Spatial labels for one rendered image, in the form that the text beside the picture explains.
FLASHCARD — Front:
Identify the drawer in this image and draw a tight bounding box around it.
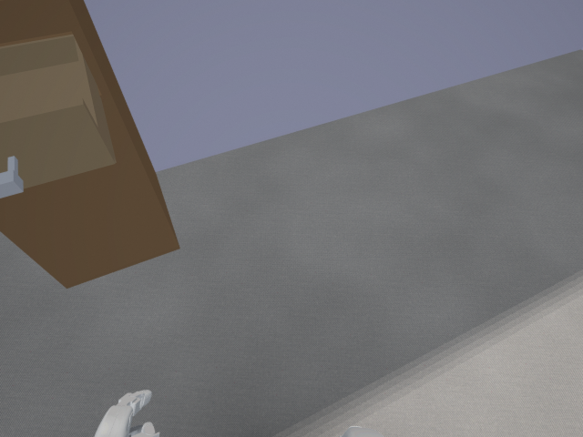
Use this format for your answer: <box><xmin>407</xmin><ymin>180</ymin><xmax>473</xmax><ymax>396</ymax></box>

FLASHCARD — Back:
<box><xmin>0</xmin><ymin>35</ymin><xmax>117</xmax><ymax>188</ymax></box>

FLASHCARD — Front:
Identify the cabinet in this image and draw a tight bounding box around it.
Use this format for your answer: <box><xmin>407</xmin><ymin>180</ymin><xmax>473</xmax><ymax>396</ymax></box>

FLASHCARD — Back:
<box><xmin>0</xmin><ymin>0</ymin><xmax>180</xmax><ymax>289</ymax></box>

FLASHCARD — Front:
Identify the handle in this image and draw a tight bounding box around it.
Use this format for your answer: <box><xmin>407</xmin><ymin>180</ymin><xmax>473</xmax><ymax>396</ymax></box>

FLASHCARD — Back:
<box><xmin>0</xmin><ymin>156</ymin><xmax>24</xmax><ymax>198</ymax></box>

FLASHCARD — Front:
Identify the robot left hand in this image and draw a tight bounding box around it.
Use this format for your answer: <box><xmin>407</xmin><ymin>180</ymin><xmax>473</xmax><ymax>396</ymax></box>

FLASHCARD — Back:
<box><xmin>94</xmin><ymin>390</ymin><xmax>159</xmax><ymax>437</ymax></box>

